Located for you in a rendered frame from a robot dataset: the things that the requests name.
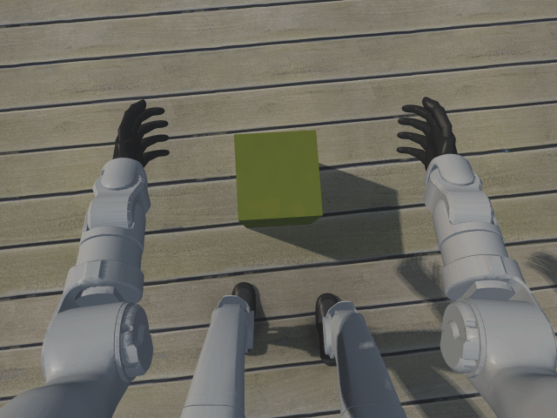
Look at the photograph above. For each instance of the robot left shin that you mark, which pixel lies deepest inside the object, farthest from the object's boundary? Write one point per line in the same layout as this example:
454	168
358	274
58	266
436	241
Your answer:
231	299

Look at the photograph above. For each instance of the left robot upper arm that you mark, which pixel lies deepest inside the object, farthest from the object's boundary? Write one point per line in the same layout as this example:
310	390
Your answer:
91	356

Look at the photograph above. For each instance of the robot right forearm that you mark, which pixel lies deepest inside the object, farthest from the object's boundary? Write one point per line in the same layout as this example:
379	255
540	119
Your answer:
475	259

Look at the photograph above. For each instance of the right robot upper arm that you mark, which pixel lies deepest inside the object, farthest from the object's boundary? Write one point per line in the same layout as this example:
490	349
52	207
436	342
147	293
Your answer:
506	349

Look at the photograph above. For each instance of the robot right hand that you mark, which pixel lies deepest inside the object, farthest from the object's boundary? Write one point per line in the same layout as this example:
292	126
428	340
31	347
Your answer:
438	139

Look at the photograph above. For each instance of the carton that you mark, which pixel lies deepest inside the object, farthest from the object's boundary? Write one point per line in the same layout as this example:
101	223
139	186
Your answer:
278	181

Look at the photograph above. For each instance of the robot left forearm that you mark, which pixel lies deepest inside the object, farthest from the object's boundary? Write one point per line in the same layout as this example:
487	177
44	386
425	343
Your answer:
112	241

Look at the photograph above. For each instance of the robot left hand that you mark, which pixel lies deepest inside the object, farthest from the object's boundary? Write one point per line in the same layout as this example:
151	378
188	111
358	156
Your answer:
129	142

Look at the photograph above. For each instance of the left robot thigh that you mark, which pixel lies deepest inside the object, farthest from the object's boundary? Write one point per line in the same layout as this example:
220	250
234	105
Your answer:
217	388

